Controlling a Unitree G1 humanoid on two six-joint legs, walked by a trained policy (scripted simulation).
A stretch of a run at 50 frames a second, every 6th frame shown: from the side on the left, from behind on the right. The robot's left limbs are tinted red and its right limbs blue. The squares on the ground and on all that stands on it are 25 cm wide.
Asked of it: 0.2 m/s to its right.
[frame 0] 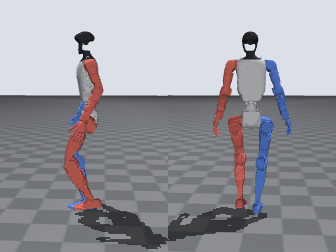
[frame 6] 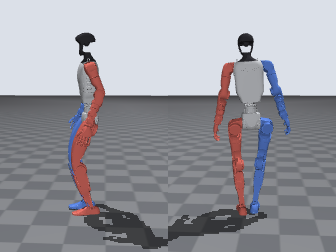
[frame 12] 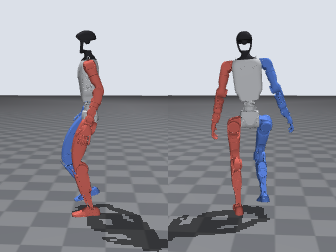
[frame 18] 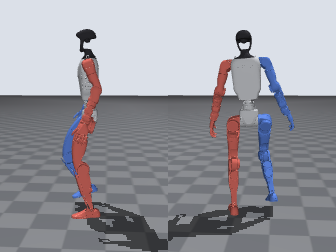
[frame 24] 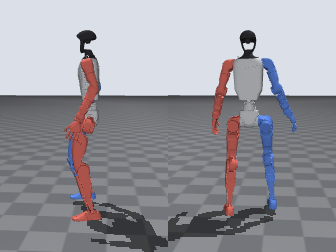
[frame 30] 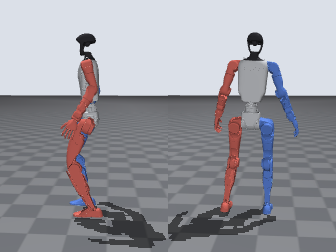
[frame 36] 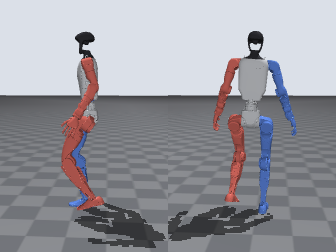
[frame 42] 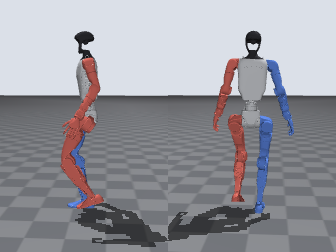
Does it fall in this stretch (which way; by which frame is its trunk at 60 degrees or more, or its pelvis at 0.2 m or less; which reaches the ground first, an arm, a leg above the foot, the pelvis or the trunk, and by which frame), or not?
no
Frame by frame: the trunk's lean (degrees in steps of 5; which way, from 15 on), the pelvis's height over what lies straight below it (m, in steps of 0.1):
0: 5, 0.8
6: 5, 0.8
12: 5, 0.8
18: 5, 0.8
24: 5, 0.8
30: 5, 0.8
36: 5, 0.8
42: 5, 0.8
